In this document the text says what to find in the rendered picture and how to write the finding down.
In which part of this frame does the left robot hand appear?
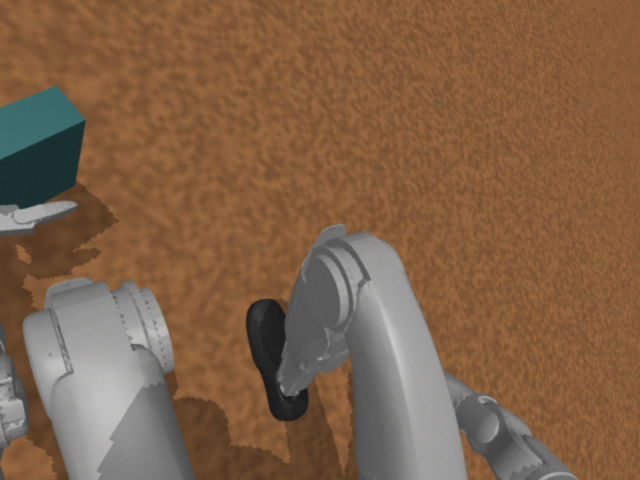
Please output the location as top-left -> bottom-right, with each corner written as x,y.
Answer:
0,201 -> 79,237

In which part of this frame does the right robot foot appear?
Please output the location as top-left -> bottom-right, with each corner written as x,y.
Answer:
246,299 -> 308,421

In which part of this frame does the right robot hand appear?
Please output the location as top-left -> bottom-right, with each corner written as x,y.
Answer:
443,370 -> 477,414

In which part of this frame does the left robot arm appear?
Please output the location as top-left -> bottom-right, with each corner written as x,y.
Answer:
0,322 -> 30,480

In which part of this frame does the carton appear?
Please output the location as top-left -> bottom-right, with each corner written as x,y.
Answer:
0,85 -> 86,209

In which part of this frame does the right robot arm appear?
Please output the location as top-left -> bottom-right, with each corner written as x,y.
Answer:
456,393 -> 578,480

